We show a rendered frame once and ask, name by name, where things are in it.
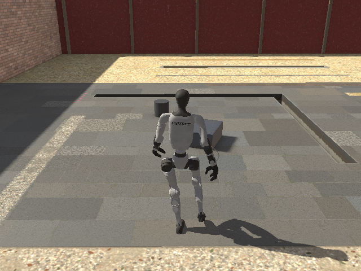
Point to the robot torso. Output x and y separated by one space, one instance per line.
180 137

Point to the robot right upper arm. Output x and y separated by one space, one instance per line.
202 129

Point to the right robot forearm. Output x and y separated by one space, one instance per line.
209 154

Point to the right robot hand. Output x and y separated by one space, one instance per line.
215 171

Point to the left robot forearm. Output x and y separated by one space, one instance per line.
156 145

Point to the left robot hand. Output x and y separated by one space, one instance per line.
160 150

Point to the left robot foot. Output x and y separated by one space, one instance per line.
179 228

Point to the robot left upper arm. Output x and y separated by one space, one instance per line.
164 118

